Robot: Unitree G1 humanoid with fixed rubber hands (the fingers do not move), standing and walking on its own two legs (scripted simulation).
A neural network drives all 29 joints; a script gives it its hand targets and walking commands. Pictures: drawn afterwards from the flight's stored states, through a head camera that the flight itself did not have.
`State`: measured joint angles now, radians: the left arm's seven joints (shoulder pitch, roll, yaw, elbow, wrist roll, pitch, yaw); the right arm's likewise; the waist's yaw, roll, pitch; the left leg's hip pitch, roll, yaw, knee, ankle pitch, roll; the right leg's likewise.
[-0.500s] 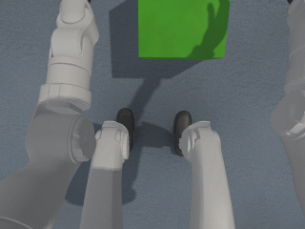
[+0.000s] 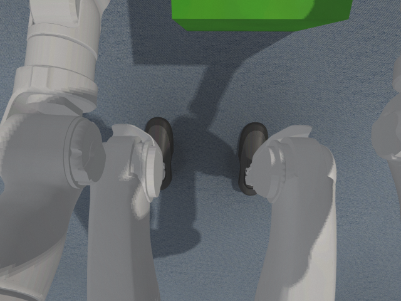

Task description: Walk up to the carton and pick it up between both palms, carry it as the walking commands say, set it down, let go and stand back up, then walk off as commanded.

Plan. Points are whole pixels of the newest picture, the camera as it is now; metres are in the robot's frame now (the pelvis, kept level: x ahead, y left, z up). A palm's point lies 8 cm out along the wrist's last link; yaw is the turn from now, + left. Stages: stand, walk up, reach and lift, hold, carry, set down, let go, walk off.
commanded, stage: reach and lift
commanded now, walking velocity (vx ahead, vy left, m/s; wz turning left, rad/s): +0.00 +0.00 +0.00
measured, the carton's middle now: out of the picture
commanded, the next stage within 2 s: none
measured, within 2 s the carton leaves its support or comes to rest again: leaves its support in 1.96 s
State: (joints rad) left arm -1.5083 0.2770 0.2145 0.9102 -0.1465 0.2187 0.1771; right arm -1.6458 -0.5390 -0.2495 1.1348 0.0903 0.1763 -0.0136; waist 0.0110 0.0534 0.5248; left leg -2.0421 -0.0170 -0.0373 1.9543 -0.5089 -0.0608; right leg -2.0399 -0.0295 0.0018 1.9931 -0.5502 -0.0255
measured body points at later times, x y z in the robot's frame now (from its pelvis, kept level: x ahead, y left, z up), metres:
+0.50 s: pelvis +0.01 +0.00 -0.05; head +0.40 -0.03 +0.14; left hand +0.59 +0.14 -0.26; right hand +0.59 -0.25 -0.26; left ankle +0.13 +0.14 -0.40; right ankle +0.12 -0.12 -0.40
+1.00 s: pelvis +0.01 +0.00 -0.05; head +0.40 -0.03 +0.14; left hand +0.58 +0.11 -0.27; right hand +0.59 -0.24 -0.26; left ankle +0.13 +0.14 -0.40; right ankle +0.12 -0.12 -0.40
